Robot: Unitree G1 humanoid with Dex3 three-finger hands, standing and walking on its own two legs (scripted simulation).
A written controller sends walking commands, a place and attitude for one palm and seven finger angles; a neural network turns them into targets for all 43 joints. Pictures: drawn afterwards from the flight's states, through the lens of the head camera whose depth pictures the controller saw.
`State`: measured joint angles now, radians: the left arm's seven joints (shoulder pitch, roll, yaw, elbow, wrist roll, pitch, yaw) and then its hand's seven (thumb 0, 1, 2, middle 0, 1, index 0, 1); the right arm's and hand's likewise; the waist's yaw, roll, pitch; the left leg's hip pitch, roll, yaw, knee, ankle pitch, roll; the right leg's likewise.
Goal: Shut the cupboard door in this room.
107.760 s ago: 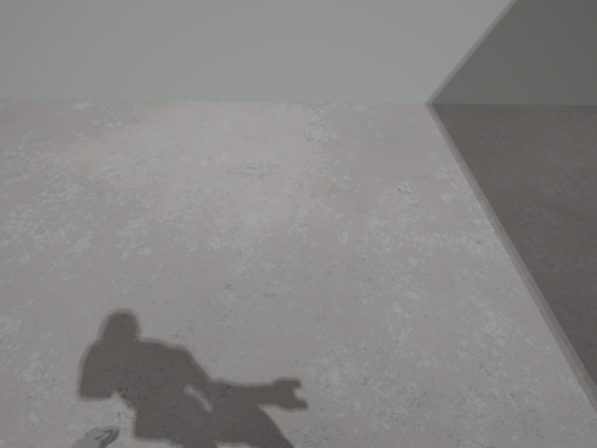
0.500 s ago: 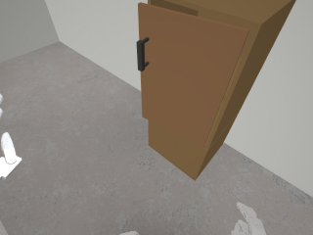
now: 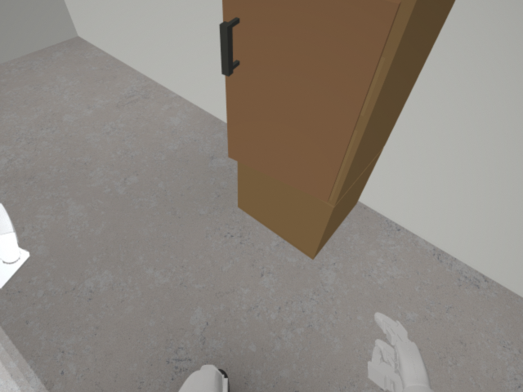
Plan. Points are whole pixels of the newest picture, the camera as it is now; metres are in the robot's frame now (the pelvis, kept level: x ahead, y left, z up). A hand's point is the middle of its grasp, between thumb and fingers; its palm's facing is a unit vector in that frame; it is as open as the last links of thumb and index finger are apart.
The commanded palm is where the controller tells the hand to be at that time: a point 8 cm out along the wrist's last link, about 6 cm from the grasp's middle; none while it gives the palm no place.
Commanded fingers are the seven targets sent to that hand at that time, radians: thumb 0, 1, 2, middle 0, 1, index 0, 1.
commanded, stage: stop stepping back and stand still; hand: left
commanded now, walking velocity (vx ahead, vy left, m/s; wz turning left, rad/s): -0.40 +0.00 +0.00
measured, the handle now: (231, 46) +0.84 +0.15 +0.09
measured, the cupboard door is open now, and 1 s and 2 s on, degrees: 9 9 9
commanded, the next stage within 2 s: let the arm hang, fingers relaxed in 1.10 s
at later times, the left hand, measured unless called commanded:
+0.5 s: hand out of the picture +0.11 +0.29 +0.19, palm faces +0.38 -0.82 -0.44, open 7.4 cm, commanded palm +0.06 +0.34 +0.20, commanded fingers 0.00 0.90 0.90 -0.20 -0.30 -0.20 -0.30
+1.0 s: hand out of the picture +0.15 +0.34 +0.18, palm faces +0.37 -0.80 -0.47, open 7.4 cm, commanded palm +0.08 +0.38 +0.20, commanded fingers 0.00 0.90 0.90 -0.20 -0.30 -0.20 -0.30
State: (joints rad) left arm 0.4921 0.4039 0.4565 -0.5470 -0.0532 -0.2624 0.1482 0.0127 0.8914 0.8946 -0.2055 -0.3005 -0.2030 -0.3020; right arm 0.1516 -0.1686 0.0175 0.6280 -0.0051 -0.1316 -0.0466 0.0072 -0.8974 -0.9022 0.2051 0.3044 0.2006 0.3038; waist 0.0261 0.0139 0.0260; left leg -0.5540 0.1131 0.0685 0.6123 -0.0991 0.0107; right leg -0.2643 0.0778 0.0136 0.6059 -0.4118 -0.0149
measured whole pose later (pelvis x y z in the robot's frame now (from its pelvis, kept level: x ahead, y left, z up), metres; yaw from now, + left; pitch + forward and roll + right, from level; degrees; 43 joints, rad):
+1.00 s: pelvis -0.06 +0.09 +0.01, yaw -1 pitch +1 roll -2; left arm 0.56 0.46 0.45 -0.54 -0.06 -0.20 0.16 0.01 0.89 0.89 -0.21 -0.30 -0.21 -0.30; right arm 0.20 -0.14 0.04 0.61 0.00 -0.09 -0.03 0.01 -0.90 -0.90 0.21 0.30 0.20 0.30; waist -0.04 -0.03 0.02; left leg -0.23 0.05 0.07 0.58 -0.38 0.01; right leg -0.27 0.03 -0.03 0.53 -0.28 -0.02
